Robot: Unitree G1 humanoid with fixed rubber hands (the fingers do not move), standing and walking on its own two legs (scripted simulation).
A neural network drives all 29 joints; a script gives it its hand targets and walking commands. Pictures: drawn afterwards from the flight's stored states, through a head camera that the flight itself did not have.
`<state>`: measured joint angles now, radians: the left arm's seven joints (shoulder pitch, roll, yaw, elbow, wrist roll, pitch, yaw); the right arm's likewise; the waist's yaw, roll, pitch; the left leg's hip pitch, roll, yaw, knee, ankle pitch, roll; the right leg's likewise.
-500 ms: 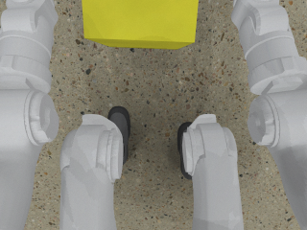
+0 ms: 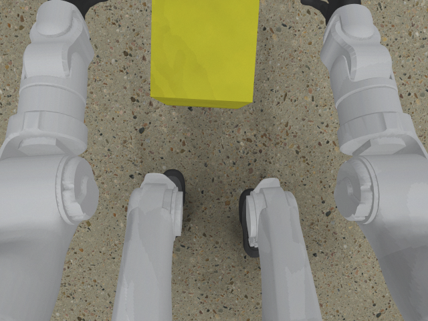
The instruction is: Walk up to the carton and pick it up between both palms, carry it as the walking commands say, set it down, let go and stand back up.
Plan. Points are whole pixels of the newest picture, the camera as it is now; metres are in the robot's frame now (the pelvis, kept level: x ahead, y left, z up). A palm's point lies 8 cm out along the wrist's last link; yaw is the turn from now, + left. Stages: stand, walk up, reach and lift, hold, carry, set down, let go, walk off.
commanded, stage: set down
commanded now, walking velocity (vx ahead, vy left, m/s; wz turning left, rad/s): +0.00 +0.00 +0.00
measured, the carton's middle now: (205, 38) +0.59 +0.05 -0.36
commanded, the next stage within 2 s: let go in 0.72 s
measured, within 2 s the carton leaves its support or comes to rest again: neither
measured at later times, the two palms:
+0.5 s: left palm out of the picture +0.54 +0.24 +0.04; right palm out of the picture +0.56 -0.15 +0.04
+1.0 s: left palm out of the picture +0.48 +0.24 +0.09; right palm out of the picture +0.51 -0.16 +0.09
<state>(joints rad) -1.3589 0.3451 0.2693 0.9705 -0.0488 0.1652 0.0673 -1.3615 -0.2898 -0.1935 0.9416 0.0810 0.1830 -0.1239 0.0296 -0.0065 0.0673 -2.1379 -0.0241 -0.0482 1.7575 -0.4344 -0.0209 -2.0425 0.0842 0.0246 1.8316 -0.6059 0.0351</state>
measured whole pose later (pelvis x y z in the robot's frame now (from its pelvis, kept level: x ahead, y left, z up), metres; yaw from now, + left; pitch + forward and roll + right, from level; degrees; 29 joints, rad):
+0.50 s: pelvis +0.02 +0.00 +0.14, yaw +0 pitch +47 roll -2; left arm -1.19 0.29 0.35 0.86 0.05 0.19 0.01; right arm -1.19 -0.22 -0.30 0.84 -0.02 0.19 -0.06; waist 0.02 -0.01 -0.04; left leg -1.73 -0.02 -0.06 1.21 -0.30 -0.02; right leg -1.65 0.07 0.04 1.26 -0.43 0.02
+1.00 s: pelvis +0.05 +0.00 +0.21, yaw +2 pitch +42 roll -2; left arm -0.82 0.20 0.31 0.65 0.16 0.16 -0.02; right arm -0.81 -0.13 -0.28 0.63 -0.14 0.16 -0.03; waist 0.01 0.00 -0.02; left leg -1.38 -0.02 -0.06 0.84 -0.19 -0.01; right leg -1.30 0.04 0.04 0.89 -0.33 0.02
